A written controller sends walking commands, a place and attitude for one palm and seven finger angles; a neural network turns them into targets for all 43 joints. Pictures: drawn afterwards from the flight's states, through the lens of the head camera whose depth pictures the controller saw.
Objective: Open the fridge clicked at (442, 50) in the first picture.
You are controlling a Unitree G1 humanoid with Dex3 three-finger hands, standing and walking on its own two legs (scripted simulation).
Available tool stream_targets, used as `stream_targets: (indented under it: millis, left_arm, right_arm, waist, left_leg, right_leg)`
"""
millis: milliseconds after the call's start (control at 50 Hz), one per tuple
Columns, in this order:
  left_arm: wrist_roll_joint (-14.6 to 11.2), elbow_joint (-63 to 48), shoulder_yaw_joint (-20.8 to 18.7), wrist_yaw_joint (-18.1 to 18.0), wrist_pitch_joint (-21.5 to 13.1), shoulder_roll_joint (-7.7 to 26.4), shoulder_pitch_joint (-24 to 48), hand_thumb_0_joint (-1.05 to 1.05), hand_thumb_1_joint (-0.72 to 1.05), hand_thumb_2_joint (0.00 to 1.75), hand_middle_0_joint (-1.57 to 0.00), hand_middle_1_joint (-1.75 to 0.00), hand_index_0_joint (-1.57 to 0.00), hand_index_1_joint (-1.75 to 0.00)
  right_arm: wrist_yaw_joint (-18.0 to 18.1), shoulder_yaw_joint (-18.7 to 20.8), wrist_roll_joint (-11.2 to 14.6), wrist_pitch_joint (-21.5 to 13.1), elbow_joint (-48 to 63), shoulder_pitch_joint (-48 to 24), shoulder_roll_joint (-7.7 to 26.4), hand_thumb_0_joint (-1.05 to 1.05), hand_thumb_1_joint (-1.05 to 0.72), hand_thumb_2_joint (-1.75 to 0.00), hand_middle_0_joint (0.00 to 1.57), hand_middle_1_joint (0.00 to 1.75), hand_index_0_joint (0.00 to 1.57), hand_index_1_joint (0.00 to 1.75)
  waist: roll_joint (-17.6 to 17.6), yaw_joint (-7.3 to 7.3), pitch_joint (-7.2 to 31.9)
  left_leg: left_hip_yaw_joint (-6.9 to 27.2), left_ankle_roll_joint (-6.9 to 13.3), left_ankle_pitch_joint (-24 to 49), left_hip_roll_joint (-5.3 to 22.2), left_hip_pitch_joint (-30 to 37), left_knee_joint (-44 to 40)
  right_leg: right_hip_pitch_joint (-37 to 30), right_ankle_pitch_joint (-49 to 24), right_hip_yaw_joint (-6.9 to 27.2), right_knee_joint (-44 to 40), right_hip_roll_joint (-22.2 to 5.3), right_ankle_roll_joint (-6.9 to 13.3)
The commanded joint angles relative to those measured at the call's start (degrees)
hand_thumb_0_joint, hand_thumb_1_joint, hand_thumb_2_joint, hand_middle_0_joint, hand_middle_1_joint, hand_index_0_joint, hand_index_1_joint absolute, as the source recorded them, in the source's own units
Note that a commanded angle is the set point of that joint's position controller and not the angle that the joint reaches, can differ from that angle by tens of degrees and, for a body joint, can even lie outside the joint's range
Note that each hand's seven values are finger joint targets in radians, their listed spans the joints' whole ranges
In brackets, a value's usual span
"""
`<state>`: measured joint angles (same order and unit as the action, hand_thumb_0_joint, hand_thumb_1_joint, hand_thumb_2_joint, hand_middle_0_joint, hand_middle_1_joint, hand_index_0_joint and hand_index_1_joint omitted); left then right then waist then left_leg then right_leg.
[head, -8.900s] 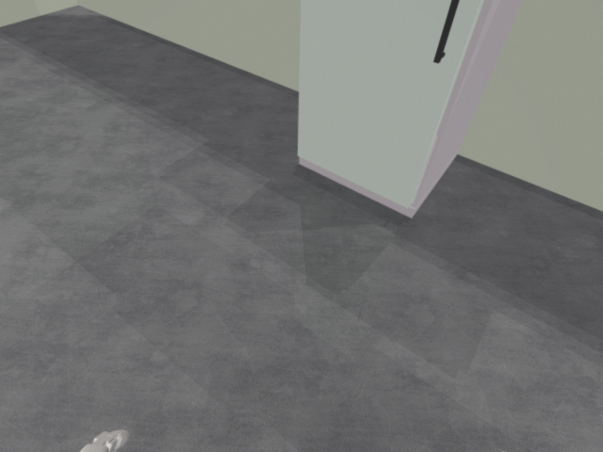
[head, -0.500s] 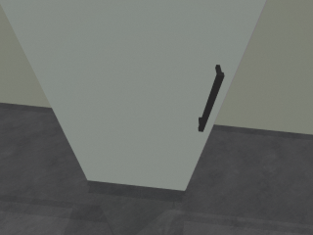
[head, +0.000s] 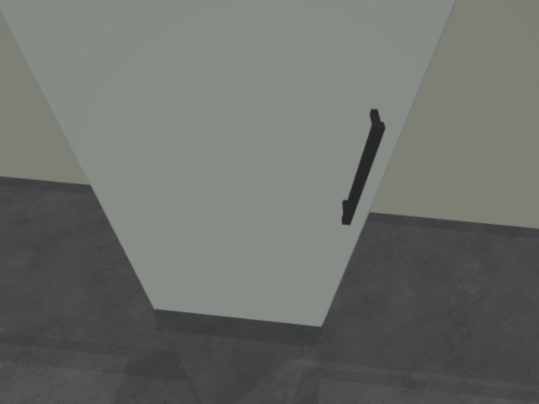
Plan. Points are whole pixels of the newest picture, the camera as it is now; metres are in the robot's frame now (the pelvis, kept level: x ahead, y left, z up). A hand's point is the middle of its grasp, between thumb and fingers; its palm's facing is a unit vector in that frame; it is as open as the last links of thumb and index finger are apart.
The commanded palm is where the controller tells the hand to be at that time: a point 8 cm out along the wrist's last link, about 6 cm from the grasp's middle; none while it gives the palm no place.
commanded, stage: look again from close up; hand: right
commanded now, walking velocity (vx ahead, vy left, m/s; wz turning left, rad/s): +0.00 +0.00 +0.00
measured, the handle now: (359, 173) +0.49 -0.13 +0.09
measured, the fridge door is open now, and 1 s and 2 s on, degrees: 0 0 0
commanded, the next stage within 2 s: raise the hand to about handle height in 0.78 s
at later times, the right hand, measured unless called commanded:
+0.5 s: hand out of the picture +0.00 -0.19 -0.17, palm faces +0.02 +0.98 -0.21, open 7.4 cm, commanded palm none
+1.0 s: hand out of the picture +0.13 -0.22 -0.08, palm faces +0.23 +0.95 -0.19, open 7.5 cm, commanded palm +0.10 -0.26 -0.06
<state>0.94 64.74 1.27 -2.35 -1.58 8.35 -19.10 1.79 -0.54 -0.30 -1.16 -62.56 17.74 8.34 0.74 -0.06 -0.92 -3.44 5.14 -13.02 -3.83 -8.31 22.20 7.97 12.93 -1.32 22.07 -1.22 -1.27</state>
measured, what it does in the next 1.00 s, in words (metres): stands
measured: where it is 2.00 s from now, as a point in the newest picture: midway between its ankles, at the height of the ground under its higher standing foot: outside the picture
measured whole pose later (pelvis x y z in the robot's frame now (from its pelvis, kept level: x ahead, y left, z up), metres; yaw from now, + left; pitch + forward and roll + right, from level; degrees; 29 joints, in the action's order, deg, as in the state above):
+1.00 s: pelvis -0.01 -0.03 +0.00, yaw +0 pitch -1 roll +0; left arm -0.4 53.5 1.5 -4.4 -10.7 13.4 -18.0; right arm 4.0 1.3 7.1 -2.9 -22.4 23.7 9.8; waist 2.4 1.4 -2.1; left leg -3.0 2.9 -14.3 -1.5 -10.4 26.1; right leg 9.9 14.0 -2.0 25.4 0.9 1.3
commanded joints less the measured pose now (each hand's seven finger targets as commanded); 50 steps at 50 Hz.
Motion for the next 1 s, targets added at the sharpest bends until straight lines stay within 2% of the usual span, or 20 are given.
stream_targets:
  millis: [0, 80, 260, 420, 560, 700, 780, 840, 860, 880, 900, 920, 940, 960, 980]
  left_arm:
    - [-0.3, -1.7, -1.0, -0.3, -0.6, 5.2, -3.9, 0.0, 0.9, 0.9, -0.2, -0.3, -0.2, -0.3]
    - [-0.2, -1.7, -1.1, -0.2, -0.5, 5.2, -3.4, 0.0, 0.9, 0.9, -0.2, -0.3, -0.2, -0.3]
    - [-0.2, -1.9, -1.2, -0.1, -0.5, 6.1, -2.6, 0.0, 0.9, 0.9, -0.2, -0.3, -0.2, -0.3]
    - [-0.2, -2.0, -1.3, -0.1, -0.8, 7.2, -1.4, 0.0, 0.9, 0.9, -0.2, -0.3, -0.2, -0.3]
    - [-0.2, -2.0, -1.2, 0.0, -0.7, 7.7, -0.5, 0.0, 0.9, 0.9, -0.2, -0.3, -0.2, -0.3]
    - [-0.3, -1.9, -1.3, 0.1, -0.9, 8.4, 0.3, 0.0, 0.9, 0.9, -0.2, -0.3, -0.2, -0.3]
    - [-0.3, -1.9, -1.3, 0.1, -0.8, 8.3, 0.7, 0.0, 0.9, 0.9, -0.2, -0.3, -0.2, -0.3]
    - [-0.2, -1.7, -1.3, 0.1, -0.8, 8.8, 1.1, 0.0, 0.9, 0.9, -0.2, -0.3, -0.2, -0.3]
    - [-0.8, -5.1, -1.4, 0.7, -1.0, 7.5, 6.4, 0.0, 0.9, 0.9, -0.2, -0.3, -0.2, -0.3]
    - [-0.2, -23.2, -5.2, -3.7, -7.4, 18.1, 8.9, 0.0, 0.9, 0.9, -0.2, -0.3, -0.2, -0.3]
    - [-0.9, -23.4, -0.2, -5.1, -12.9, 11.8, 10.2, 0.0, 0.9, 0.9, -0.2, -0.3, -0.2, -0.3]
    - [-1.6, -19.9, 0.1, -3.7, -15.3, 12.9, 7.1, 0.0, 0.9, 0.9, -0.2, -0.3, -0.2, -0.3]
    - [-2.2, -21.8, -1.2, -2.2, -15.8, 11.3, 6.9, 0.0, 0.9, 0.9, -0.2, -0.3, -0.2, -0.3]
    - [-2.7, -24.8, -1.9, -1.9, -16.3, 13.8, 7.9, 0.0, 0.9, 0.9, -0.2, -0.3, -0.2, -0.3]
    - [-2.4, -26.2, -2.4, -1.8, -16.8, 13.5, 8.5, 0.0, 0.9, 0.9, -0.2, -0.3, -0.2, -0.3]
  right_arm:
    - [0.4, 1.4, -0.2, -1.1, 1.8, 3.4, 6.7, 0.0, -0.9, -0.9, 0.2, 0.3, 0.2, 0.3]
    - [0.4, 1.4, -0.3, -1.0, 1.9, 3.2, 6.7, 0.0, -0.9, -0.9, 0.2, 0.3, 0.2, 0.3]
    - [0.3, 1.5, -0.1, -1.1, 2.0, 2.7, 7.6, 0.0, -0.9, -0.9, 0.2, 0.3, 0.2, 0.3]
    - [0.2, 1.3, -0.2, -1.2, 2.0, 2.4, 8.0, 0.0, -0.9, -0.9, 0.2, 0.3, 0.2, 0.3]
    - [0.1, 1.2, -0.2, -1.0, 1.8, 1.6, 8.2, 0.0, -0.9, -0.9, 0.2, 0.3, 0.2, 0.3]
    - [0.1, 1.2, -0.2, -1.3, 2.2, 1.2, 8.9, 0.0, -0.9, -0.9, 0.2, 0.3, 0.2, 0.3]
    - [0.2, 1.2, -0.3, -1.2, 2.1, 1.0, 9.2, 0.0, -0.9, -0.9, 0.2, 0.3, 0.2, 0.3]
    - [0.1, 1.1, -0.2, -1.1, 2.1, 0.5, 9.2, 0.0, -0.9, -0.9, 0.2, 0.3, 0.2, 0.3]
    - [2.7, 1.1, -0.8, -2.1, -0.5, 5.9, 7.3, 0.0, -0.9, -0.9, 0.2, 0.3, 0.2, 0.3]
    - [2.0, 18.7, 9.5, -11.5, 81.1, -36.0, 31.0, 0.0, -0.88, -0.89, 0.2, 0.32, 0.2, 0.32]
    - [2.7, 6.6, 7.4, -10.4, 73.8, -14.7, 16.4, 0.0, -0.85, -0.88, 0.2, 0.33, 0.2, 0.33]
    - [4.7, 6.6, 7.4, -9.3, 60.1, -7.2, 13.2, 0.0, -0.83, -0.87, 0.21, 0.34, 0.21, 0.34]
    - [3.2, -0.6, 9.4, -6.6, 60.2, 2.5, 1.4, 0.0, -0.81, -0.86, 0.21, 0.36, 0.21, 0.36]
    - [2.4, 2.0, 10.6, -8.0, 66.0, -4.5, 4.6, 0.0, -0.78, -0.85, 0.21, 0.37, 0.21, 0.37]
    - [0.9, 1.4, 10.6, -9.8, 58.5, -2.3, 2.0, 0.0, -0.76, -0.84, 0.21, 0.39, 0.21, 0.39]
  waist:
    - [-1.3, 0.44, -3.5]
    - [-1.5, 0.55, -4.7]
    - [-1.5, 0.39, -3.6]
    - [-0.4, 0.46, -2.2]
    - [-1.1, 0.48, -3.4]
    - [-1.0, 0.51, -1.2]
    - [-2.1, 0.59, -2.3]
    - [-0.7, 0.55, -2.9]
    - [0.0, 2.24, -3.0]
    - [19.4, -2.67, 19.1]
    - [20.1, 1.46, 21.4]
    - [10.8, 1.8, 18.6]
    - [4.1, -0.07, 12.4]
    - [-2.8, -1.22, 9.2]
    - [-10.9, -2.55, -0.3]
  left_leg:
    - [9.4, -2.4, 7.9, 10.1, 0.3, -5.3]
    - [9.5, -2.3, 5.5, 9.9, -0.8, -5.8]
    - [9.9, -2.7, 5.1, 10.2, -0.4, -6.0]
    - [9.2, -2.1, 9.4, 9.9, 0.2, -4.2]
    - [9.3, -2.0, 5.3, 9.8, -0.7, -4.7]
    - [9.1, -2.1, 9.7, 10.2, 0.8, -3.8]
    - [8.9, -2.3, 9.7, 10.3, 0.5, -4.1]
    - [9.1, -2.0, 7.4, 10.1, -0.3, -4.2]
    - [11.3, -5.9, 35.2, 14.5, -0.9, -1.8]
    - [8.5, -4.7, 35.4, 8.9, 3.8, 0.7]
    - [5.5, -1.1, 26.0, 7.5, 7.5, 3.3]
    - [4.0, -1.5, 15.6, 5.1, 3.0, 3.4]
    - [2.0, -2.5, 12.3, 4.8, -0.5, 3.8]
    - [1.2, -3.3, 8.7, 5.1, -4.6, 4.4]
    - [0.3, -3.8, 3.4, 4.7, -10.7, 3.7]
  right_leg:
    - [4.2, -5.7, 3.0, -2.8, -4.0, 2.1]
    - [4.4, -5.0, 3.1, -2.8, -3.9, 2.2]
    - [4.0, -4.9, 3.2, -2.7, -3.8, 2.3]
    - [2.6, -7.9, 4.1, -3.1, -4.6, 2.6]
    - [3.1, -6.0, 4.5, -4.0, -4.7, 2.7]
    - [1.9, -8.5, 4.5, -3.6, -4.8, 2.8]
    - [2.3, -8.2, 4.4, -3.6, -4.7, 2.8]
    - [2.3, -7.7, 4.9, -4.3, -4.8, 2.9]
    - [5.8, -7.5, 0.5, 9.1, -4.8, 1.3]
    - [-10.2, -17.3, 2.0, 4.2, 2.6, 0.9]
    - [-11.8, -28.3, -1.4, 1.7, 1.2, 0.7]
    - [-7.4, -25.5, 0.0, 2.3, 0.5, 1.1]
    - [-4.0, -20.8, 2.1, 2.0, -0.6, 2.1]
    - [0.6, -13.6, 3.6, 3.7, -0.5, 2.8]
    - [5.8, -7.1, 4.2, 4.8, -0.2, 3.1]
